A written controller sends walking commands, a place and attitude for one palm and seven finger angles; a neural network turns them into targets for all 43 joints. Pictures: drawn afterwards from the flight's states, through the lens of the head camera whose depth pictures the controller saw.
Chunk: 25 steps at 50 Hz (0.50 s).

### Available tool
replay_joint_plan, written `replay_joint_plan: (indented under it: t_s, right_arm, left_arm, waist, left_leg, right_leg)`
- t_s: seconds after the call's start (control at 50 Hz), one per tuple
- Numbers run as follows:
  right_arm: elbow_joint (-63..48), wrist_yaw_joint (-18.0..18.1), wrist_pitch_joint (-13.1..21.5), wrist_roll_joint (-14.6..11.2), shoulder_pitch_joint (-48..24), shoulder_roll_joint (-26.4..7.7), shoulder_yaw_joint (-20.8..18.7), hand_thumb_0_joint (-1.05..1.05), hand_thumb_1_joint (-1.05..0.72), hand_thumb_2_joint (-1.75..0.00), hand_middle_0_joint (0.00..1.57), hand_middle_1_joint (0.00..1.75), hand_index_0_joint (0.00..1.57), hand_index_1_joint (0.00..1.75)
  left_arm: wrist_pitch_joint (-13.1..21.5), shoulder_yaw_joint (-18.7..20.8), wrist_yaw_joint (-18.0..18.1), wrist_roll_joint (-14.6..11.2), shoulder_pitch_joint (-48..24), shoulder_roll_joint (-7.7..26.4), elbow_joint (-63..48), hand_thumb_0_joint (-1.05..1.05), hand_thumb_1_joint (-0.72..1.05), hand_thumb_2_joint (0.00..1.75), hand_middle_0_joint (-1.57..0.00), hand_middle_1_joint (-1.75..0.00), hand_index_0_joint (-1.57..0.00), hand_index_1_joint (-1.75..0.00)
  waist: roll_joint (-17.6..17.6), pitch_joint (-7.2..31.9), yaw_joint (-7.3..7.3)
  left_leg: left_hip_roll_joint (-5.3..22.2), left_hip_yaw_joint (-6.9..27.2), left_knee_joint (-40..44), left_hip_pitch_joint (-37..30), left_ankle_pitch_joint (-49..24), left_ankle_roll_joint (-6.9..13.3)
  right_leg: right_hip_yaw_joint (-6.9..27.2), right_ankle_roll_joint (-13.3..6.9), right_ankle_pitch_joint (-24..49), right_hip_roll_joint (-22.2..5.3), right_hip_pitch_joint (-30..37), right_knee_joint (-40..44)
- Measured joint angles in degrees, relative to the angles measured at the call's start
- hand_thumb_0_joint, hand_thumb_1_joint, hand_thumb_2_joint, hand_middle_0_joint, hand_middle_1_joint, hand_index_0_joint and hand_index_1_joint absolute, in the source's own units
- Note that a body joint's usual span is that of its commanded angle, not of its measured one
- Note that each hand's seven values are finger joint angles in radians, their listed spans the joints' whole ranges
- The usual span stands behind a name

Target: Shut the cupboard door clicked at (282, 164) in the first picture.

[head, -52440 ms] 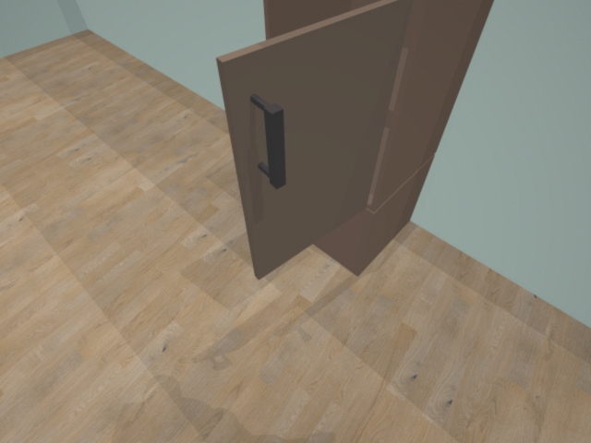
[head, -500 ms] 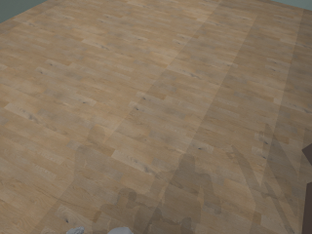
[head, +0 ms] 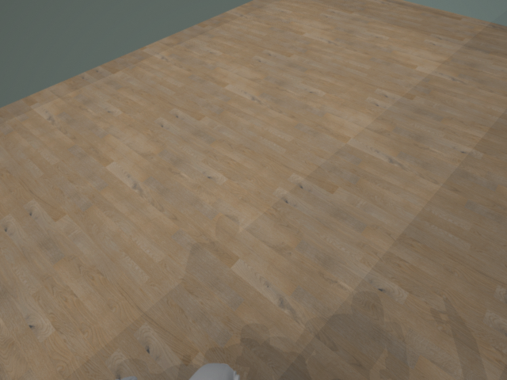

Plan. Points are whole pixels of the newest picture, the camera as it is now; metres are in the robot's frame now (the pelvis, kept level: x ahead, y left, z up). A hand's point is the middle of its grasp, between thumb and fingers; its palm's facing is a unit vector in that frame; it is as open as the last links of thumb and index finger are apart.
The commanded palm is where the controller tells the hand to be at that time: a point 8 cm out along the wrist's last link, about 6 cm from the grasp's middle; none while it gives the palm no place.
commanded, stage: walk to a spot facing it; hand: left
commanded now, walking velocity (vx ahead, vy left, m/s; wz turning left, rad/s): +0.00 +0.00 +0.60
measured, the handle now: out of the picture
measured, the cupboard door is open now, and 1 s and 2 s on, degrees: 39 39 39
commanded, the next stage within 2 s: turn to face it in 0.22 s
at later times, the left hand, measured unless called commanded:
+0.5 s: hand out of the picture +0.05 +0.25 -0.18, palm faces +0.29 -0.93 -0.25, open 7.4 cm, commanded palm none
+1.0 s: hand out of the picture +0.13 +0.24 -0.18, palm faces +0.02 -0.98 -0.20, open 7.4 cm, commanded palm none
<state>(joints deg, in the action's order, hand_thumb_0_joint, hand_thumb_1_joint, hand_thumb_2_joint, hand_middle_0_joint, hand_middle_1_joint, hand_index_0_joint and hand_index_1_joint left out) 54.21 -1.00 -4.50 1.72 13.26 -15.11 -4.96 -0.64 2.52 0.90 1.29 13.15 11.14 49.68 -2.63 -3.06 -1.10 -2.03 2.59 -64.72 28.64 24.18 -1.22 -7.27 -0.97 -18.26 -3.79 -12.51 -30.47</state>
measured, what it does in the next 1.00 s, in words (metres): walks ahead: left foot, then right foot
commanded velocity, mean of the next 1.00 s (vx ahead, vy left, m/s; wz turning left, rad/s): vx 0.00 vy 0.00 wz -0.25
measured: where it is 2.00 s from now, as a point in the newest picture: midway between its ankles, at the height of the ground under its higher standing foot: outside the picture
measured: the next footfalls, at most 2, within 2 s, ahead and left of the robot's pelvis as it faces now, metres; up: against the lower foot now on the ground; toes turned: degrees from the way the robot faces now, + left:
left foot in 0.30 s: +0.11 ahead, +0.14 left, +0.00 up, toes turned +17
right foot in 0.66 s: +0.15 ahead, -0.09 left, +0.00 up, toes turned +5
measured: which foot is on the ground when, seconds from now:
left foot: up 0.00-0.28, down 0.30-0.68, up 0.70-1.00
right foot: down 0.00-0.30, up 0.32-0.64, down 0.66-1.00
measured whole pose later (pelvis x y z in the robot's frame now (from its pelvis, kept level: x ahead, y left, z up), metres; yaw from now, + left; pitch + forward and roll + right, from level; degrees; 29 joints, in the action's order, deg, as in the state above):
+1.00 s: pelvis +0.10 +0.05 +0.00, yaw -4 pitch +2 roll +0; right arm 52.9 2.1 -2.7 0.2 8.4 -13.0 -3.7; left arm -2.9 4.6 0.6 1.6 15.4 11.2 53.8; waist 2.1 -4.8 2.0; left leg 0.3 0.6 -38.9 19.2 22.4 -2.9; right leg 7.9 0.6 -12.5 2.9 -17.3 -28.2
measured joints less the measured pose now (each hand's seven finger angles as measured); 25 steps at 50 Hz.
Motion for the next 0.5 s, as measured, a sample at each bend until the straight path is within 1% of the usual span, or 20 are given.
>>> replay_joint_plan:
  t_s: [0.02, 0.06, 0.1, 0.16, 0.22, 0.26, 0.28, 0.3, 0.32, 0.34, 0.36, 0.4, 0.44, 0.5]
  right_arm:
    - [-0.1, -0.2, 0.1, 0.0, -0.2, -0.1, -0.1, 0.01, -0.91, -0.9, 0.2, 0.3, 0.2, 0.3]
    - [-0.6, -0.5, 0.2, -0.2, -0.6, 0.1, 0.0, 0.01, -0.91, -0.9, 0.2, 0.3, 0.2, 0.3]
    - [-0.9, -0.6, 0.3, -0.3, -1.2, 0.2, 0.1, 0.01, -0.91, -0.9, 0.2, 0.3, 0.2, 0.3]
    - [-1.0, -0.6, 0.1, -0.3, -2.5, 0.5, 0.6, 0.01, -0.91, -0.9, 0.19, 0.3, 0.2, 0.3]
    - [-1.4, -0.8, 0.1, -0.5, -4.3, 1.0, 1.1, 0.01, -0.91, -0.9, 0.19, 0.3, 0.2, 0.3]
    - [-2.1, -0.9, 0.6, -0.5, -5.5, 1.3, 1.4, 0.01, -0.91, -0.9, 0.19, 0.3, 0.2, 0.3]
    - [-2.7, -1.0, 1.1, -0.4, -5.8, 1.3, 1.6, 0.01, -0.91, -0.9, 0.19, 0.3, 0.2, 0.3]
    - [-3.4, -1.0, 1.8, -0.3, -6.1, 1.1, 1.7, 0.01, -0.91, -0.9, 0.19, 0.3, 0.2, 0.3]
    - [-3.9, -0.8, 2.5, -0.3, -6.7, 1.2, 1.6, 0.01, -0.91, -0.9, 0.2, 0.3, 0.2, 0.3]
    - [-4.2, -0.5, 3.0, -0.5, -7.2, 1.5, 1.8, 0.01, -0.91, -0.9, 0.2, 0.3, 0.2, 0.3]
    - [-4.4, -0.1, 3.2, -0.6, -7.5, 1.8, 2.1, 0.01, -0.91, -0.9, 0.2, 0.3, 0.2, 0.3]
    - [-4.6, 0.8, 3.3, -0.4, -7.7, 2.3, 2.7, 0.0, -0.91, -0.9, 0.2, 0.3, 0.2, 0.3]
    - [-4.3, 1.7, 3.4, -0.3, -7.9, 2.9, 3.2, 0.0, -0.91, -0.9, 0.2, 0.3, 0.2, 0.3]
    - [-3.2, 2.2, 3.4, -0.2, -7.7, 3.8, 3.8, 0.0, -0.91, -0.9, 0.2, 0.3, 0.2, 0.3]
  left_arm:
    - [0.0, -0.1, 0.1, 0.0, 0.6, -0.3, 0.4, 0.01, 0.9, 0.9, -0.2, -0.3, -0.2, -0.3]
    - [0.1, -0.3, 0.3, -0.1, 1.6, -0.8, 1.1, 0.01, 0.9, 0.9, -0.2, -0.3, -0.2, -0.3]
    - [0.4, -0.4, 0.3, -0.1, 2.2, -1.3, 1.6, 0.01, 0.9, 0.9, -0.2, -0.3, -0.2, -0.3]
    - [0.6, -0.5, 0.4, 0.0, 3.0, -1.7, 1.7, 0.01, 0.9, 0.9, -0.2, -0.3, -0.2, -0.3]
    - [0.4, -0.3, 0.4, 0.3, 3.9, -1.5, 2.0, 0.01, 0.9, 0.9, -0.21, -0.3, -0.2, -0.3]
    - [0.2, 0.1, 0.3, 0.3, 4.6, -0.8, 2.2, 0.01, 0.9, 0.9, -0.21, -0.3, -0.2, -0.3]
    - [0.1, 0.3, 0.2, 0.1, 5.2, -0.4, 2.4, 0.01, 0.9, 0.9, -0.21, -0.3, -0.2, -0.3]
    - [-0.2, 0.5, 0.1, -0.1, 5.8, -0.1, 2.5, 0.01, 0.9, 0.9, -0.21, -0.3, -0.2, -0.3]
    - [-0.9, 0.7, 0.1, -0.4, 5.5, 0.6, 2.9, 0.01, 0.9, 0.9, -0.21, -0.3, -0.2, -0.3]
    - [-1.8, 0.8, 0.3, -0.5, 4.8, 1.3, 3.2, 0.01, 0.9, 0.9, -0.21, -0.3, -0.2, -0.3]
    - [-2.5, 1.0, 0.6, -0.5, 4.1, 1.8, 3.3, 0.01, 0.9, 0.9, -0.21, -0.3, -0.2, -0.3]
    - [-3.0, 1.4, 0.9, -0.4, 3.0, 2.5, 3.4, 0.01, 0.9, 0.9, -0.2, -0.3, -0.2, -0.3]
    - [-3.0, 1.5, 0.7, -0.2, 1.8, 2.8, 3.5, 0.01, 0.91, 0.9, -0.2, -0.3, -0.2, -0.3]
    - [-2.7, 1.0, 0.4, -0.1, 0.9, 2.5, 3.8, 0.01, 0.91, 0.9, -0.2, -0.3, -0.19, -0.3]
  waist:
    - [0.3, 0.0, -0.23]
    - [1.1, -0.5, -0.67]
    - [1.8, -1.4, -0.68]
    - [2.5, -2.8, 0.0]
    - [3.4, -4.0, 1.18]
    - [4.3, -4.6, 1.84]
    - [4.7, -4.7, 2.01]
    - [4.5, -4.4, 2.05]
    - [4.9, -4.6, 1.91]
    - [5.4, -5.0, 2.07]
    - [5.8, -5.2, 2.38]
    - [5.8, -4.8, 2.82]
    - [5.4, -4.2, 3.01]
    - [4.3, -2.9, 3.21]
  left_leg:
    - [0.6, -0.8, -2.1, 1.1, -1.5, -0.4]
    - [1.7, -2.0, -2.7, 2.3, -3.3, -1.3]
    - [2.7, -2.9, 0.2, 2.2, -3.6, -1.8]
    - [3.7, -4.5, 7.2, 1.0, -3.5, -1.8]
    - [3.9, -6.6, 16.2, -1.7, -2.9, -1.1]
    - [3.1, -8.0, 22.7, -4.2, -4.0, -0.2]
    - [2.5, -8.6, 26.8, -6.1, -6.9, 0.3]
    - [2.4, -8.2, 29.4, -7.2, -12.1, 2.0]
    - [1.9, -7.9, 27.7, -6.4, -12.1, 3.5]
    - [1.5, -7.6, 26.2, -6.1, -10.4, 4.3]
    - [1.2, -7.5, 26.0, -6.6, -8.9, 4.7]
    - [1.2, -7.2, 27.6, -8.0, -8.1, 4.6]
    - [1.4, -7.0, 30.2, -9.8, -9.2, 4.1]
    - [1.8, -7.0, 33.8, -12.5, -10.5, 4.2]
  right_leg:
    - [-0.7, 0.1, 0.4, -0.4, 1.0, 1.5]
    - [-2.2, 0.2, 0.9, -1.2, 2.7, 3.7]
    - [-3.9, 0.4, 0.8, -1.9, 4.1, 4.8]
    - [-6.7, 0.9, -0.5, -2.8, 5.6, 4.6]
    - [-9.1, 1.7, -3.1, -3.8, 6.2, 2.0]
    - [-10.3, 2.6, -5.5, -5.0, 6.1, -1.3]
    - [-10.7, 3.0, -7.1, -5.8, 5.4, -4.2]
    - [-10.6, 3.4, -8.4, -6.4, 3.6, -9.1]
    - [-8.0, 4.0, -11.6, -6.6, 0.6, -16.1]
    - [-4.3, 4.1, -14.4, -5.8, -2.4, -23.0]
    - [-1.4, 4.1, -15.5, -4.9, -5.1, -28.0]
    - [2.0, 4.2, -14.1, -3.5, -9.1, -33.0]
    - [4.1, 4.2, -10.9, -2.6, -11.5, -33.1]
    - [6.0, 3.8, -7.6, -1.6, -11.8, -26.3]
